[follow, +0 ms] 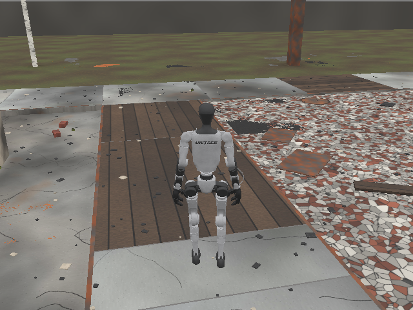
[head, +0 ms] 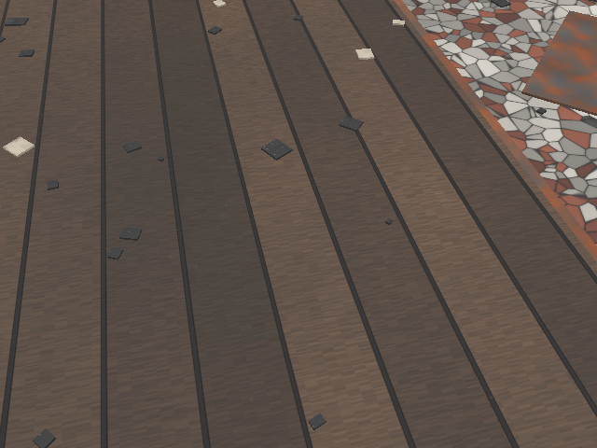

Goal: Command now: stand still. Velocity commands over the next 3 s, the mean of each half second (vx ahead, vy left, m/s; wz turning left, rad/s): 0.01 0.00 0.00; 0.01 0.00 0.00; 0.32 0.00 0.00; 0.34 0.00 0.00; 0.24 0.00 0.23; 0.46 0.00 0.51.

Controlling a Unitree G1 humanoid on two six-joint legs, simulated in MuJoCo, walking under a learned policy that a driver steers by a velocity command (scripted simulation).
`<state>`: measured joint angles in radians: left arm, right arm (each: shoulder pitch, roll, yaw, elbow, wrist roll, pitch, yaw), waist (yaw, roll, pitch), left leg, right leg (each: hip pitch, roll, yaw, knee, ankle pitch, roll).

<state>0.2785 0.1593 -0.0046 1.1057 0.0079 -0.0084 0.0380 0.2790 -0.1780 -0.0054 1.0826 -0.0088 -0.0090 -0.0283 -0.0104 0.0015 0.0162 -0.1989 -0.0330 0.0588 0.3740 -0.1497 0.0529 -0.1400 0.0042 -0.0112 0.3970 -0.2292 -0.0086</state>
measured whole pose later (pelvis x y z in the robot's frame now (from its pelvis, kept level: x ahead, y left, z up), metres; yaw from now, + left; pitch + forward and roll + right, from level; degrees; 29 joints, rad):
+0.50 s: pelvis +0.01 -0.01 +0.00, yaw +0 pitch -2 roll +0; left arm 0.31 0.13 -0.01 1.16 0.01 -0.01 0.05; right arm 0.29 -0.13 0.00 1.16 -0.01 -0.01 -0.04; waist -0.01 0.00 0.02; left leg -0.18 -0.03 0.05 0.38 -0.18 0.04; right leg -0.11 0.01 -0.01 0.39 -0.25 -0.02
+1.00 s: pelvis +0.02 -0.01 +0.00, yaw +0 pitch -1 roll +0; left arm 0.34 0.11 -0.01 1.17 0.01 -0.01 0.05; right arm 0.31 -0.12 0.00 1.18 -0.01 -0.01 -0.04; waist -0.01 -0.01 0.02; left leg -0.18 -0.03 0.05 0.39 -0.19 0.04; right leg -0.11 0.01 -0.01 0.39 -0.26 -0.02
